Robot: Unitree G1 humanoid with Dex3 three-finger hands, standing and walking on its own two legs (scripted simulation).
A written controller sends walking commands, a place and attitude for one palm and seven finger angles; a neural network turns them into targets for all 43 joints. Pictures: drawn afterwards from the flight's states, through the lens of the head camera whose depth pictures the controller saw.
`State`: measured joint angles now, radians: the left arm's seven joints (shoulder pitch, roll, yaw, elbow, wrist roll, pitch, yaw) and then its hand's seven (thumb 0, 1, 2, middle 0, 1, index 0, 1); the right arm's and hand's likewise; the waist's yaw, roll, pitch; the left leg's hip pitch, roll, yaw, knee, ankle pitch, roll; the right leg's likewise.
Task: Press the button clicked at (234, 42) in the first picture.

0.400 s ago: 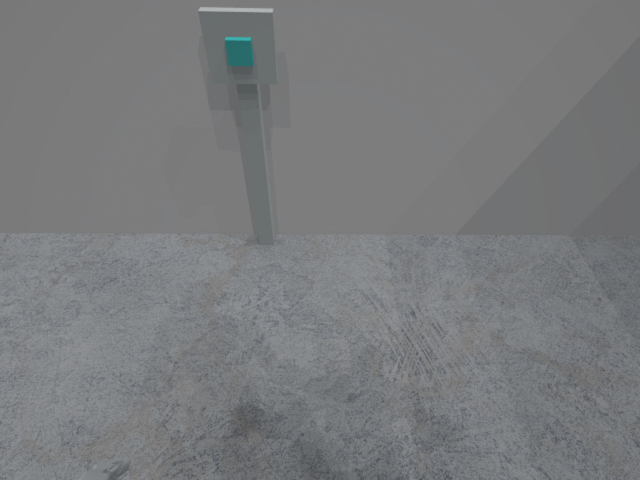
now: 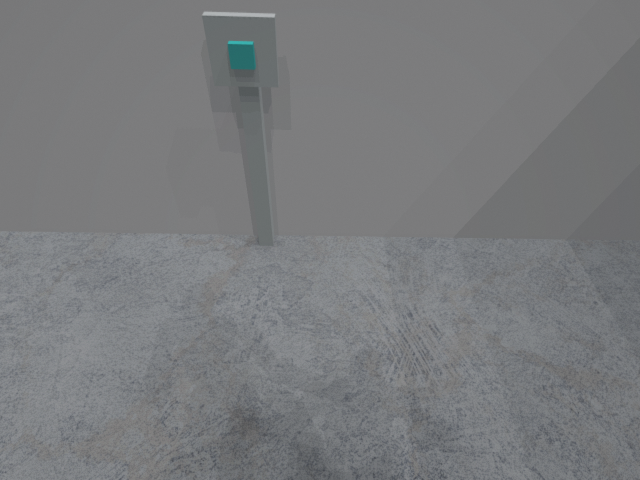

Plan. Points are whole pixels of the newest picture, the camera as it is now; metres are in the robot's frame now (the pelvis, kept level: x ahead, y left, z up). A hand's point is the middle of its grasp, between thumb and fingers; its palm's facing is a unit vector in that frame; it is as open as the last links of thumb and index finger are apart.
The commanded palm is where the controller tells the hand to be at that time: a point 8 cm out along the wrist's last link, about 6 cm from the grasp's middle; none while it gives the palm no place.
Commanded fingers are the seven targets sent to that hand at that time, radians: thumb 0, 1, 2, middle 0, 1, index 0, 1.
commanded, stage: stand and wait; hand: left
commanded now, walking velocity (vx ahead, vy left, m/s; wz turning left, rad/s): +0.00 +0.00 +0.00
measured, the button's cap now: (242, 54) +1.12 +0.28 +0.05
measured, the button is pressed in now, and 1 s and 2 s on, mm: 0 0 0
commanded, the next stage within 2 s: look at it before walking up in 0.42 s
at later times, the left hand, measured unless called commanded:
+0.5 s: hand out of the picture +0.06 +0.24 -0.15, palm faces -0.03 -0.94 -0.34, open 7.4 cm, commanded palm none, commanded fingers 0.00 0.90 0.90 -0.20 -0.30 -0.20 -0.30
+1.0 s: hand out of the picture +0.06 +0.23 -0.15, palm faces -0.03 -0.94 -0.34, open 7.4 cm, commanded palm none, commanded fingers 0.00 0.90 0.90 -0.20 -0.30 -0.20 -0.30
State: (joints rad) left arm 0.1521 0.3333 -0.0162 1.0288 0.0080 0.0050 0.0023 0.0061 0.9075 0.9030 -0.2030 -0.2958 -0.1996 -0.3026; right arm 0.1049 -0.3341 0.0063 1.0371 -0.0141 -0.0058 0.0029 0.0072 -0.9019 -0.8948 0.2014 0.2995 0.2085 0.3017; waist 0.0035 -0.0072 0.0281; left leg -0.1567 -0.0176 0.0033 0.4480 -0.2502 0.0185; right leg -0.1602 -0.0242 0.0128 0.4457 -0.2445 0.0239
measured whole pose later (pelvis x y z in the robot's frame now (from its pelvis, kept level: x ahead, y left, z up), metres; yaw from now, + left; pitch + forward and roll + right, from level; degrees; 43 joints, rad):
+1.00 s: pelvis -0.01 -0.01 +0.00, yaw +0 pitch -2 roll +0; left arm 0.14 0.34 -0.01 1.09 0.01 -0.01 0.00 0.01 0.91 0.90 -0.20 -0.30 -0.20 -0.30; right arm 0.11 -0.34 0.01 1.12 -0.01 -0.01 0.01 0.01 -0.90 -0.89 0.20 0.30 0.21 0.30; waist 0.00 0.00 0.04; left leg -0.14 0.01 0.00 0.38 -0.20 0.00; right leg -0.15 0.00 0.01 0.38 -0.19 0.00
